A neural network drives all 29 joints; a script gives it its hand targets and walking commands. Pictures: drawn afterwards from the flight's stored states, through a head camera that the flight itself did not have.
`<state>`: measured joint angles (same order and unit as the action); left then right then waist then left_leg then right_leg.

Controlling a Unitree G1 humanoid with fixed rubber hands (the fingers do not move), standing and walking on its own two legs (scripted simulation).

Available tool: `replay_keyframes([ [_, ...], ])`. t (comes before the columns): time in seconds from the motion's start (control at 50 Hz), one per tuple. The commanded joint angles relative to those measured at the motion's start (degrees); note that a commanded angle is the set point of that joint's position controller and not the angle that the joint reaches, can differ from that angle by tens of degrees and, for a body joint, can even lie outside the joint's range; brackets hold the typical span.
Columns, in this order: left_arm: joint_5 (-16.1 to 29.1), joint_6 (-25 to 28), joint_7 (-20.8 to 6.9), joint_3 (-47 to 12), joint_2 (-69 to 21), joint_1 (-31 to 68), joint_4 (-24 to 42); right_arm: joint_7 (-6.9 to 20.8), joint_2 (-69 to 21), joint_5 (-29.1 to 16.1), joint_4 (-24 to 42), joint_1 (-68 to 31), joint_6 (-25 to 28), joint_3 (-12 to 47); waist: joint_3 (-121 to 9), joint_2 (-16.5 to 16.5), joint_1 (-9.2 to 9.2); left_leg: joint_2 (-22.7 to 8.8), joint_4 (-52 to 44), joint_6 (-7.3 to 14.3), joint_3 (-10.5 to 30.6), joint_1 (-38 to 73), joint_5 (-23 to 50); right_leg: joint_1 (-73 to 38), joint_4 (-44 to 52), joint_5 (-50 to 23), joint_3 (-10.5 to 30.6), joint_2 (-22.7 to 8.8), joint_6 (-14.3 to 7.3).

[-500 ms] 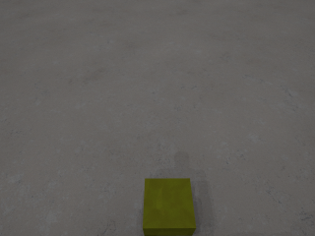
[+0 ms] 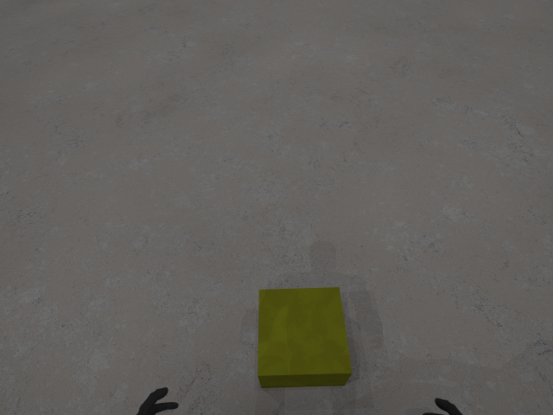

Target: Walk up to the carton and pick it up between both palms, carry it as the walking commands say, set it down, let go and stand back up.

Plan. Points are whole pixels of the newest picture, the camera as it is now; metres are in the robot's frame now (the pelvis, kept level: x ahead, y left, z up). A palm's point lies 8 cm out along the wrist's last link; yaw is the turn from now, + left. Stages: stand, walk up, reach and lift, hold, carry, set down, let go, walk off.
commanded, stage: reach and lift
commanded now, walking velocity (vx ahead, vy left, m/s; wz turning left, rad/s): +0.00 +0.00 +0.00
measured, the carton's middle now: (301, 336) +0.46 -0.02 -0.67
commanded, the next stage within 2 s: none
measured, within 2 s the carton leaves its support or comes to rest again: neither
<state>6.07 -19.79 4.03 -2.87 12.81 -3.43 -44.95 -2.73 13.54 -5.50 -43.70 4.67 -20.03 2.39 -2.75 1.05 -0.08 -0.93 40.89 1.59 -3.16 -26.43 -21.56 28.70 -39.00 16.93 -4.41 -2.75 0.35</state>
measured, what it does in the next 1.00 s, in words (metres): lowers itself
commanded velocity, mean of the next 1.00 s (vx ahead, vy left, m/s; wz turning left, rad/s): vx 0.00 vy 0.00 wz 0.00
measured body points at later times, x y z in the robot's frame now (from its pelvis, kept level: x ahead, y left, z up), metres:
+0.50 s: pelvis -0.03 -0.01 -0.04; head +0.10 -0.01 +0.39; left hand +0.18 +0.20 -0.16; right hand +0.17 -0.24 -0.16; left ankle -0.01 +0.10 -0.72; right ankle +0.02 -0.13 -0.72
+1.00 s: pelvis -0.08 -0.03 -0.08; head +0.12 -0.04 +0.32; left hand +0.31 +0.19 -0.18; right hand +0.32 -0.25 -0.18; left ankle -0.01 +0.10 -0.72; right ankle +0.02 -0.13 -0.72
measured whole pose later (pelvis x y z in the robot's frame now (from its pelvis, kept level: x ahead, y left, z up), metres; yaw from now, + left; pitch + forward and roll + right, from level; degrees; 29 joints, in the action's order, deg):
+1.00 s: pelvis -0.08 -0.03 -0.08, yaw +1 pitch +23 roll +2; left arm 2.4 -22.9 -0.6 12.4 12.5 39.2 -43.7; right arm 1.0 16.0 -3.5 -44.4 -39.5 -24.0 -8.4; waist 3.2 -0.6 0.6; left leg 0.1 63.2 -1.1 -0.5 -65.2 -21.6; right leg 68.5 -63.0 18.1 0.0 -0.5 -1.2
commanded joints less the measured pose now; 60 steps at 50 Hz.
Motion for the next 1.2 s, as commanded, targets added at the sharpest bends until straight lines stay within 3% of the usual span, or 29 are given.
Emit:
replay_keyframes([
  [0.0,2.2,-15.7,-1.0,-0.9,1.5,-2.2,3.3,1.6,3.3,-1.6,5.1,1.9,-15.7,1.5,-0.8,-0.1,2.29,-2.3,-11.3,2.1,4.8,-14.7,-1.8,-10.7,1.2,-6.9,2.7,3.3,-4.9],
  [0.04,1.0,-21.4,-1.9,-1.7,-0.3,-8.2,5.6,1.7,2.2,-1.2,5.1,9.1,-21.2,0.5,-7.7,-0.8,-0.19,-0.5,-7.7,2.2,7.7,-8.2,16.6,-11.8,1.5,-20.3,5.6,4.0,-5.1],
  [0.06,0.1,-22.5,-2.7,-1.0,-0.4,-10.3,7.3,2.1,2.4,-0.9,5.3,10.0,-22.1,-0.2,-9.5,-1.0,-0.5,0.1,-6.5,1.7,8.5,-2.7,25.0,-11.3,2.8,-24.9,6.6,3.8,-5.1],
  [0.12,-4.5,-19.1,-3.8,2.8,0.3,-7.2,15.6,3.0,0.0,3.5,11.8,4.6,-18.3,-2.2,-8.4,-1.1,0.17,0.8,-9.4,0.3,6.7,-0.7,23.9,-14.8,5.4,-27.2,8.2,2.9,-3.7],
  [0.18,-8.2,-14.3,-4.5,7.6,1.3,-0.1,22.6,4.2,-0.2,8.1,18.2,-1.0,-13.4,-5.5,-9.3,-0.7,0.01,0.7,-5.4,-0.3,4.3,-4.8,22.1,-10.3,1.4,-26.2,8.2,2.2,-2.5],
  [0.28,-6.9,-7.5,-5.4,8.2,0.9,1.8,26.3,5.6,2.2,8.7,22.9,-2.3,-7.2,-7.2,-19.1,0.2,-0.37,1.3,4.6,-1.2,4.0,-7.4,28.8,-1.0,-7.6,-26.0,5.9,3.1,-1.4],
  [0.36,-6.3,-6.6,-5.8,6.9,-0.7,1.0,25.0,5.6,2.0,6.3,22.9,-1.4,-6.1,-6.5,-22.6,-1.0,0.75,2.4,7.3,-1.4,3.5,-11.0,23.0,1.8,-11.4,-22.0,4.5,4.4,-0.5],
  [0.46,-6.2,-8.4,-5.8,8.2,0.0,4.6,25.3,5.7,3.4,5.4,23.7,-5.8,-7.9,-7.0,-17.8,-2.0,1.51,3.0,6.9,-1.4,2.9,-16.0,7.8,4.8,-12.4,-8.6,4.2,5.0,-0.5],
  [0.56,-5.4,-9.1,-5.3,10.6,1.6,15.7,25.5,5.6,5.1,4.8,23.2,-17.5,-9.1,-8.1,-14.5,-2.0,1.3,2.6,7.7,-1.4,2.2,-19.4,-2.6,8.8,-13.0,3.6,4.1,4.5,-0.9],
  [0.66,-4.5,-9.4,-5.3,11.8,3.5,28.4,21.1,5.3,6.5,3.8,18.0,-29.5,-9.8,-8.8,-15.3,-2.0,0.75,2.5,9.3,-1.6,1.2,-22.9,-7.4,10.7,-13.8,8.6,4.3,4.1,-0.9],
  [0.84,-3.4,-6.1,-4.9,14.0,5.5,45.3,8.6,4.2,8.0,2.1,6.8,-47.0,-7.0,-10.2,-24.1,-3.3,0.98,3.0,12.1,-1.6,0.5,-28.2,-4.8,12.1,-15.1,5.7,5.1,3.6,-0.2],
  [1.02,-3.6,1.5,-4.3,18.3,8.7,57.7,4.9,3.2,10.7,2.1,2.3,-60.6,0.8,-13.4,-35.6,-3.5,1.2,3.9,14.7,-2.3,0.1,-33.3,1.4,13.3,-17.2,-2.6,5.5,3.8,0.6],
  [1.18,-1.6,7.9,-4.1,19.6,11.6,63.4,1.4,3.7,13.2,0.7,-1.5,-68.6,7.2,-14.0,-46.2,-3.9,0.83,4.8,17.0,-3.0,0.4,-39.3,9.8,14.2,-20.7,-15.0,5.8,4.2,0.8],
])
